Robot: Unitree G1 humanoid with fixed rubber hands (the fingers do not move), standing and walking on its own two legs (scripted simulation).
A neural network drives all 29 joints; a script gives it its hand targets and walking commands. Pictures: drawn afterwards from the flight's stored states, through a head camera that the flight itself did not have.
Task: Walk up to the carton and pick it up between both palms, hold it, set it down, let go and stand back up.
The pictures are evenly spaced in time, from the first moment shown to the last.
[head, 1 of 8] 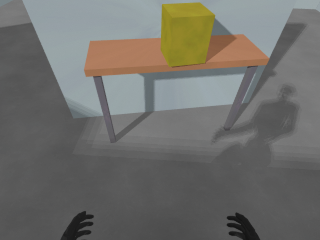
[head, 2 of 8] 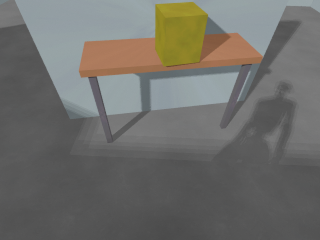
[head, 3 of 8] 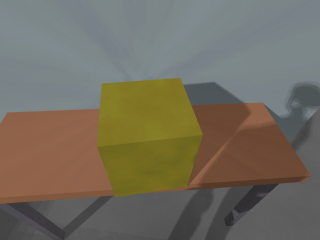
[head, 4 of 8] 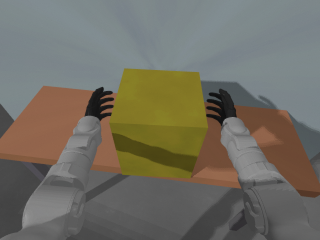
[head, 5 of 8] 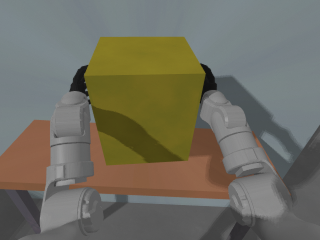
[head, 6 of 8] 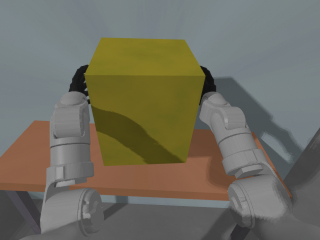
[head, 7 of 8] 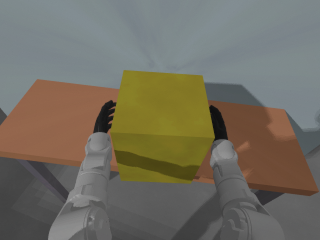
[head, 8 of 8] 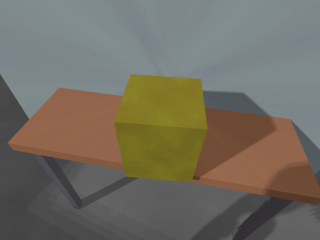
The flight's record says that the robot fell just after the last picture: no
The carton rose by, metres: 0.21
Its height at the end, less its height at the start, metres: +0.00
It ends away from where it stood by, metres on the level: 0.02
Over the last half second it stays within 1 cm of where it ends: yes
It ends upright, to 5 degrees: yes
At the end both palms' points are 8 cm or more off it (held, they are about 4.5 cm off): yes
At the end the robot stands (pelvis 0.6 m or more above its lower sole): yes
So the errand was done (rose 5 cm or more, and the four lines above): yes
